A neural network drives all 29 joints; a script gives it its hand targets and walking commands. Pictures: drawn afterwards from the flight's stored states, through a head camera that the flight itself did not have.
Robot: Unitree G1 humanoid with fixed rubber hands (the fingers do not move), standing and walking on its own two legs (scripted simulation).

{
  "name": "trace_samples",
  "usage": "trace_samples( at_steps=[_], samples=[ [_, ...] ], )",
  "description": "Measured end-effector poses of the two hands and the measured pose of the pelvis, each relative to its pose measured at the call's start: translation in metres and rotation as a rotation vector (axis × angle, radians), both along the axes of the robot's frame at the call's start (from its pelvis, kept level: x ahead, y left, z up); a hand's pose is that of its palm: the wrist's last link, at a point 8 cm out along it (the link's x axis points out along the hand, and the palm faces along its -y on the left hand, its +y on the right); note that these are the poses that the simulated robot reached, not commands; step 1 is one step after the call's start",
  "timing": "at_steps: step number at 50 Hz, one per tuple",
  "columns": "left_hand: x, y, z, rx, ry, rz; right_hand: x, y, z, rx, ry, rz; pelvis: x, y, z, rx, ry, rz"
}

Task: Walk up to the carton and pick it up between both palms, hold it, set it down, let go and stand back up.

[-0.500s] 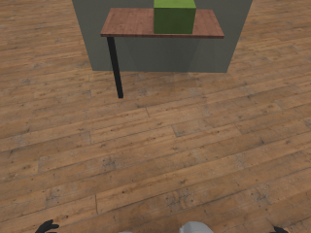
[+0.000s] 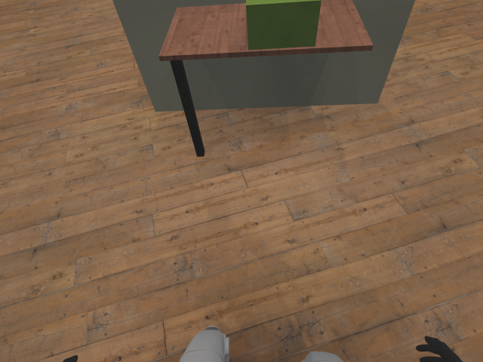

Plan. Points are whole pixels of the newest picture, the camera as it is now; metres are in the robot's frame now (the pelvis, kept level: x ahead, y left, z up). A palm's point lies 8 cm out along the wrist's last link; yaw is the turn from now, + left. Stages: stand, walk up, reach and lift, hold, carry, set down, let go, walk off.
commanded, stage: walk up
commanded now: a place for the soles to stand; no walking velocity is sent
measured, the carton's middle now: (280, 11) +1.29 -0.12 -0.04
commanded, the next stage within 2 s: none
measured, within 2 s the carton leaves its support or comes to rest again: neither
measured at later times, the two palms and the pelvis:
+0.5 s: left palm (68, 353) +0.15 +0.33 -0.09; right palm (462, 341) +0.16 -0.33 -0.09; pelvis +0.08 +0.00 +0.00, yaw +0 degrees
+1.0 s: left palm (81, 304) +0.23 +0.34 -0.09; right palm (454, 302) +0.21 -0.33 -0.07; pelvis +0.15 +0.01 +0.00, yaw -2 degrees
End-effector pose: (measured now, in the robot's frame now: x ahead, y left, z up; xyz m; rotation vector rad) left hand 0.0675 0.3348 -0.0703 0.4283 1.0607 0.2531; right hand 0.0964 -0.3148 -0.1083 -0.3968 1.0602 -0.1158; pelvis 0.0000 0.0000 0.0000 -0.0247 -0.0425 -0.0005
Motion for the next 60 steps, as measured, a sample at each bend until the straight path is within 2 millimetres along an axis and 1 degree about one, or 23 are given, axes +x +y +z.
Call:
trace_samples(
  at_steps=[4, 7, 11, 15, 18, 21, 23, 25, 28, 32, 34, 37, 40, 45, 48, 50, 53, 55, 57, 60],
  samples=[
    [0.017, 0.017, -0.016, -0.039, 0.004, -0.003, 0.015, 0.018, 0.009, -0.034, -0.011, 0.003, 0.017, 0.022, -0.003, 0.002, 0.002, -0.001],
    [0.033, 0.022, -0.021, -0.066, -0.015, -0.008, 0.016, 0.024, 0.019, -0.058, -0.013, -0.004, 0.03, 0.032, 0.0, 0.001, -0.024, -0.002],
    [0.051, 0.025, -0.022, -0.086, -0.031, -0.019, 0.018, 0.02, 0.035, -0.093, 0.001, -0.023, 0.043, 0.034, 0.005, 0.005, -0.043, -0.007],
    [0.063, 0.022, -0.025, -0.089, -0.03, -0.016, 0.028, 0.01, 0.045, -0.118, -0.001, -0.025, 0.054, 0.028, 0.007, 0.013, -0.045, -0.007],
    [0.073, 0.014, -0.024, -0.084, -0.028, -0.018, 0.036, 0.001, 0.043, -0.115, 0.002, -0.028, 0.063, 0.019, 0.006, 0.023, -0.034, -0.012],
    [0.081, 0.004, -0.024, -0.066, -0.014, -0.022, 0.044, -0.011, 0.033, -0.101, 0.013, -0.032, 0.07, 0.007, 0.001, 0.037, -0.019, -0.019],
    [0.081, 0.0, -0.024, -0.057, -0.01, -0.011, 0.05, -0.013, 0.024, -0.086, 0.027, -0.028, 0.075, 0.002, -0.002, 0.028, -0.026, -0.011],
    [0.081, 0.0, -0.018, -0.047, -0.008, 0.002, 0.061, -0.011, 0.021, -0.071, 0.025, -0.025, 0.082, 0.001, 0.0, 0.027, -0.023, -0.006],
    [0.088, 0.006, -0.01, -0.023, -0.008, 0.006, 0.077, -0.006, 0.016, -0.051, 0.003, -0.017, 0.091, 0.003, 0.0, 0.023, -0.022, -0.005],
    [0.098, 0.017, -0.005, -0.005, -0.002, 0.008, 0.09, 0.006, 0.01, -0.032, -0.002, -0.01, 0.102, 0.012, -0.001, 0.01, -0.012, -0.004],
    [0.103, 0.024, -0.007, -0.006, 0.004, 0.008, 0.097, 0.013, 0.009, -0.031, -0.004, -0.005, 0.108, 0.018, -0.002, 0.0, -0.003, -0.003],
    [0.112, 0.034, -0.014, -0.02, 0.004, 0.011, 0.105, 0.023, 0.011, -0.041, -0.013, 0.002, 0.118, 0.029, -0.004, 0.01, -0.007, 0.0],
    [0.126, 0.032, -0.016, -0.045, -0.014, 0.002, 0.106, 0.026, 0.018, -0.053, -0.026, -0.01, 0.128, 0.035, -0.001, 0.01, -0.033, -0.007],
    [0.149, 0.025, -0.019, -0.065, -0.038, -0.017, 0.108, 0.013, 0.036, -0.095, -0.027, -0.036, 0.142, 0.028, 0.004, 0.009, -0.06, -0.02],
    [0.158, 0.016, -0.023, -0.075, -0.038, -0.018, 0.113, -0.001, 0.042, -0.114, -0.03, -0.042, 0.149, 0.018, 0.004, 0.019, -0.064, -0.023],
    [0.164, 0.006, -0.024, -0.079, -0.036, -0.022, 0.116, -0.011, 0.042, -0.119, -0.027, -0.047, 0.154, 0.009, 0.003, 0.026, -0.061, -0.028],
    [0.174, -0.009, -0.023, -0.067, -0.026, -0.033, 0.119, -0.03, 0.036, -0.115, -0.007, -0.06, 0.161, -0.007, 0.001, 0.04, -0.043, -0.04],
    [0.176, -0.018, -0.025, -0.051, -0.017, -0.029, 0.122, -0.043, 0.026, -0.109, 0.015, -0.063, 0.164, -0.018, -0.005, 0.046, -0.042, -0.041],
    [0.173, -0.024, -0.024, -0.045, -0.013, -0.009, 0.128, -0.047, 0.017, -0.096, 0.043, -0.058, 0.169, -0.025, -0.007, 0.04, -0.049, -0.026],
    [0.172, -0.025, -0.013, -0.024, -0.001, 0.008, 0.145, -0.047, 0.012, -0.07, 0.034, -0.048, 0.178, -0.028, -0.004, 0.042, -0.038, -0.022]
  ],
)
